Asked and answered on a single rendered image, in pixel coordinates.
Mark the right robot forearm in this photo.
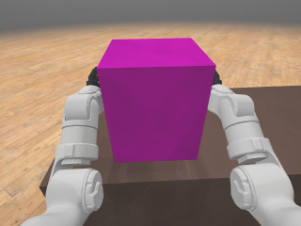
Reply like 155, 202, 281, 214
207, 84, 294, 199

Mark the right robot upper arm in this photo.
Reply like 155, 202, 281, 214
230, 162, 301, 226

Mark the pedestal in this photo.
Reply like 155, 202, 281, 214
39, 85, 301, 226

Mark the right robot hand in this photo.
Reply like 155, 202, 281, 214
212, 70, 222, 86

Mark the carton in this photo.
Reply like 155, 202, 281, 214
96, 38, 216, 163

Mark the left robot hand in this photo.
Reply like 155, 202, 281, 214
87, 66, 100, 88

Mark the left robot upper arm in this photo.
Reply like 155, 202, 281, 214
20, 168, 103, 226

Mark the left robot forearm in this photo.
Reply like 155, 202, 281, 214
45, 85, 104, 207

